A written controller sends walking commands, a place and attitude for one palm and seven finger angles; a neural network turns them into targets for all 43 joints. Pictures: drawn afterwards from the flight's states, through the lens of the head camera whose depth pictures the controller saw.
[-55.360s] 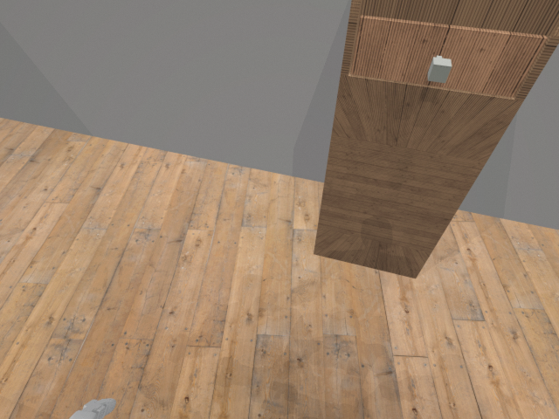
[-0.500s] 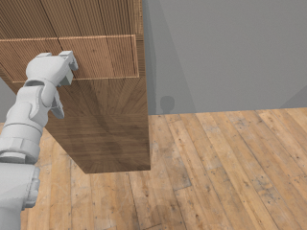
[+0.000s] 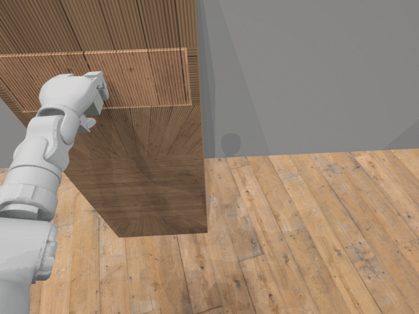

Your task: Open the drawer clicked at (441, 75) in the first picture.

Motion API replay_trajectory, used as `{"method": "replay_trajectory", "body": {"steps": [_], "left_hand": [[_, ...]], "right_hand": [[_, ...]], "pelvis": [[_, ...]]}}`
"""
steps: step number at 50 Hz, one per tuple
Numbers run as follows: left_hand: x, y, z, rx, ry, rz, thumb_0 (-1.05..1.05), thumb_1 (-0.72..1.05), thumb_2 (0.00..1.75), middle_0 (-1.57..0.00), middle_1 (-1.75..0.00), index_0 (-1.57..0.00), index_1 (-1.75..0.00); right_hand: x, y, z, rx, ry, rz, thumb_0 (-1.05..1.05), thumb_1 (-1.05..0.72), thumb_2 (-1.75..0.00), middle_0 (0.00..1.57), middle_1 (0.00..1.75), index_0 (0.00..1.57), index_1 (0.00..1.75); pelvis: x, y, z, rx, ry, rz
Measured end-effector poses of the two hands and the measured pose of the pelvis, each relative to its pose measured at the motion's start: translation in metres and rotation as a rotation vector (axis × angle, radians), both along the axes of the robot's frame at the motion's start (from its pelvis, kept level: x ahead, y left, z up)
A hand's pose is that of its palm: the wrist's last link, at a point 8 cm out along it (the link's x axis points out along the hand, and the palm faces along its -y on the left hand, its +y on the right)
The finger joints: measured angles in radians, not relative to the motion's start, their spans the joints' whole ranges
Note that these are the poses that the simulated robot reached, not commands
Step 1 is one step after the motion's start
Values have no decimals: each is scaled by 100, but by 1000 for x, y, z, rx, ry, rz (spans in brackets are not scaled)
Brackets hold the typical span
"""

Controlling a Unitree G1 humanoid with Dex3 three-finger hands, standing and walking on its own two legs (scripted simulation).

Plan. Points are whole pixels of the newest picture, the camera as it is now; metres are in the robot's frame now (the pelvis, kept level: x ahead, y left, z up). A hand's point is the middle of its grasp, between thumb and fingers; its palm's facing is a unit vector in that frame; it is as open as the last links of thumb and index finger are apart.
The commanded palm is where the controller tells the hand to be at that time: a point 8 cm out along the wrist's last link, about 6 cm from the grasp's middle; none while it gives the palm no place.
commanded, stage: close the thumb around the handle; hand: left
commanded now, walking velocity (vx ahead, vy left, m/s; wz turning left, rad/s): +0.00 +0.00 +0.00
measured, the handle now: (91, 95) +0.51 +0.24 +0.14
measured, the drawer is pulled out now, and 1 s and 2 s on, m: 0.00 0.02 0.12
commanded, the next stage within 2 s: pull the drawer open in 0.22 s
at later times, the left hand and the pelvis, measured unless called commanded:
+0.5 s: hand (84, 119) +0.46 +0.24 +0.12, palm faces -0.02 -0.03 -1.00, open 7.4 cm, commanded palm +0.43 +0.26 +0.19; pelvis -0.01 +0.00 +0.00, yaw +0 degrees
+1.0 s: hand (82, 129) +0.44 +0.24 +0.12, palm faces +0.02 -0.06 -1.00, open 7.3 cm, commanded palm +0.39 +0.26 +0.19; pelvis +0.03 +0.01 +0.01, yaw -1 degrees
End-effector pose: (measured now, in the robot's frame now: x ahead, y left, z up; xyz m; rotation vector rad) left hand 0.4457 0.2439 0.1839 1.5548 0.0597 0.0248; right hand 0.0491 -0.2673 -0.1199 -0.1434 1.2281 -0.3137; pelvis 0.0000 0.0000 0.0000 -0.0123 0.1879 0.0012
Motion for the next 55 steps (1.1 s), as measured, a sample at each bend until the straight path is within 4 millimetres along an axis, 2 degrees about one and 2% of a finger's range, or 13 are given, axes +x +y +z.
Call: {"method": "replay_trajectory", "body": {"steps": [3,24,32,39,55], "left_hand": [[0,0,-2,1,14,0,0,47,72,-39,-131,-36,-130],[-3,0,-6,-15,-5,2,1,51,77,-41,-135,-25,-135],[-5,0,-7,-19,-17,3,2,52,75,-41,-135,-24,-135],[-13,0,-9,-33,-47,0,2,55,73,-41,-135,-24,-135],[-37,-1,-9,-48,-39,16,3,59,71,-42,-135,-22,-134]], "right_hand": [[0,-2,1,-8,-3,5,0,-90,-90,20,30,20,30],[-13,-1,1,-18,1,-11,0,-90,-90,20,30,20,30],[-7,2,2,-2,-22,-30,0,-90,-90,20,30,20,30],[19,5,7,15,-64,-17,0,-90,-90,20,30,20,30],[119,14,19,37,-216,128,0,-90,-90,20,30,20,30]], "pelvis": [[-1,0,0,-1,3,3],[-7,1,-1,-4,4,-4],[-1,4,1,0,1,-26],[12,7,3,2,-9,-34],[31,3,6,9,-29,-5]]}}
